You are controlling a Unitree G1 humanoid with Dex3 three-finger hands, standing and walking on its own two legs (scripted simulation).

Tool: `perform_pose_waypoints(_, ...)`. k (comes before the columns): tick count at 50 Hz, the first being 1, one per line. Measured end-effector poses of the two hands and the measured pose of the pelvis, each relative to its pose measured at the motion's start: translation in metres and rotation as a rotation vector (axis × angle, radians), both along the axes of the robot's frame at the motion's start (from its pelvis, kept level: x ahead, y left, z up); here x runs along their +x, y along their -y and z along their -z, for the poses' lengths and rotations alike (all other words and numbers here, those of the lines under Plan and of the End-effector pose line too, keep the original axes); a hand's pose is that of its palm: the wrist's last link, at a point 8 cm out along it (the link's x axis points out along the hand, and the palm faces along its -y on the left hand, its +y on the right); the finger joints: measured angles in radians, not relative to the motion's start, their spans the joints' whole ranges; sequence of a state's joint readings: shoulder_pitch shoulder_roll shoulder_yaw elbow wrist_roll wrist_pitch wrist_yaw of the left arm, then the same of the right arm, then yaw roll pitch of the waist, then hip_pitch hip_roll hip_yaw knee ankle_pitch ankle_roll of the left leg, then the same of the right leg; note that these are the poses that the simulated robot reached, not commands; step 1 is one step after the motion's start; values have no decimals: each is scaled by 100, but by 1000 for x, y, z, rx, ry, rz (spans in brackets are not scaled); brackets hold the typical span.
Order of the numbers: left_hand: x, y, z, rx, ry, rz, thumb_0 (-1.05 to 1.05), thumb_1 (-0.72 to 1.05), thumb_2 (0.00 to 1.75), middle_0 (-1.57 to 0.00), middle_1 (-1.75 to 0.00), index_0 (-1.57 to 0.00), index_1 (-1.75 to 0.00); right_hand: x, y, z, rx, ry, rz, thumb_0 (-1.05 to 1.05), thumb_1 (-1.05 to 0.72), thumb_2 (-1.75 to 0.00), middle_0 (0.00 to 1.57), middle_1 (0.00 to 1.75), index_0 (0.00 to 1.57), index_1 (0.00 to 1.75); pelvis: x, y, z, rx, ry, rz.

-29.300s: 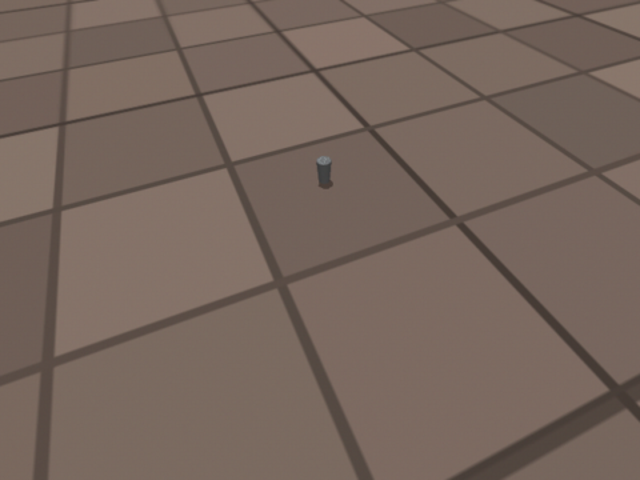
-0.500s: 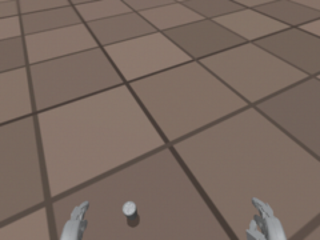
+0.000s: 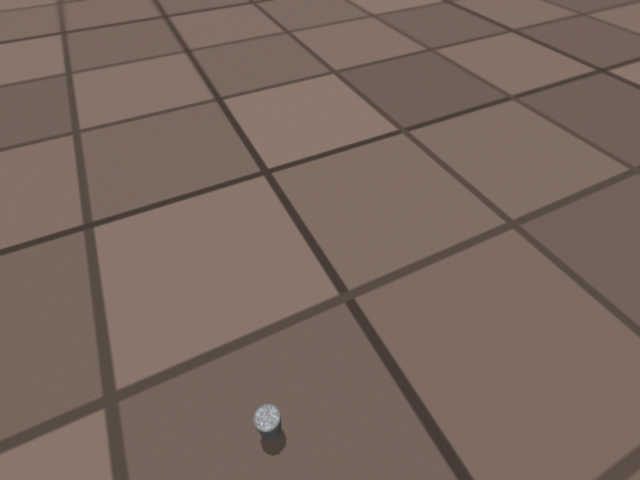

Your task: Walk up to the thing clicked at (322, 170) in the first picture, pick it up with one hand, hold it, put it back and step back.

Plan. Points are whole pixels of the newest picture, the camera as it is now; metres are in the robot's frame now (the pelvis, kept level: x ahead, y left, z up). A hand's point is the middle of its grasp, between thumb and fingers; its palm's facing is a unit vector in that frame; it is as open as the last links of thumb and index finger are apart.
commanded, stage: stand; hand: left
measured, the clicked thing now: (269, 424) +0.40 +0.19 -0.70
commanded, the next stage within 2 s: step back in 1.80 s
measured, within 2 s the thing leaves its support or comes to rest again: neither
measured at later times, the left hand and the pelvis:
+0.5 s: hand out of the picture +0.04 +0.24 -0.14, palm faces +0.00 -0.94 -0.34, open 7.4 cm; pelvis +0.00 +0.00 +0.02, yaw +1 degrees
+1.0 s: hand out of the picture +0.07 +0.23 -0.13, palm faces -0.01 -0.94 -0.34, open 7.4 cm; pelvis +0.00 -0.02 +0.03, yaw +0 degrees
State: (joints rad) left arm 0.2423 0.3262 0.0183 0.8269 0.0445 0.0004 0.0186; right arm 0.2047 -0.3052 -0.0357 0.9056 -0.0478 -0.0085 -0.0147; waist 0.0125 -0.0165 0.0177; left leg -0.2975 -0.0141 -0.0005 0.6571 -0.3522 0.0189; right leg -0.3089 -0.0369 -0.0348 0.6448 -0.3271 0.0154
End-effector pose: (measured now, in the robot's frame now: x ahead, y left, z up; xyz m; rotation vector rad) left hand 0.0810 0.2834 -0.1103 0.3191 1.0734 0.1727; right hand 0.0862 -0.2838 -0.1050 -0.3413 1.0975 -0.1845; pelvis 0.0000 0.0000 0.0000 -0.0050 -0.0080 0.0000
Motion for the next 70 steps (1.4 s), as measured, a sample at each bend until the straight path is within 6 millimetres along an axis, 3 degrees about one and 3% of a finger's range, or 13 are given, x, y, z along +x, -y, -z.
perform_pose_waypoints(12, -34, -6, -5, -3, -126, -58, 1, 90, 90, -20, -30, -20, -30, -17, -15, 1, 52, -92, 19, 0, -90, -90, 20, 30, 21, 30, -3, -4, -17, 7, 38, -7)
perform_pose_waypoints(21, -44, -5, -9, 4, -169, -76, 1, 90, 90, -20, -30, -21, -30, -22, -9, 2, 58, -121, 31, 0, -90, -90, 20, 30, 21, 30, -5, -1, -22, 11, 46, -11)
perform_pose_waypoints(35, -36, 5, -11, 4, -185, -76, 1, 90, 90, -20, -30, -21, -30, -26, 11, -1, 39, -160, 53, 0, -90, -90, 20, 30, 21, 30, -1, 10, -25, 9, 41, -11)
perform_pose_waypoints(54, -15, 14, -16, 7, -152, -67, 1, 90, 90, -20, -30, -21, -30, -16, 23, -3, 41, -134, 57, 0, -90, -90, 20, 30, 21, 30, 4, 21, -26, 8, 41, -2)
perform_pose_waypoints(70, -17, 16, -16, 8, -161, -62, 1, 90, 90, -20, -30, -21, -30, -25, 31, -3, 37, -152, 64, 0, -90, -90, 20, 30, 21, 30, 3, 25, -26, 7, 35, 1)
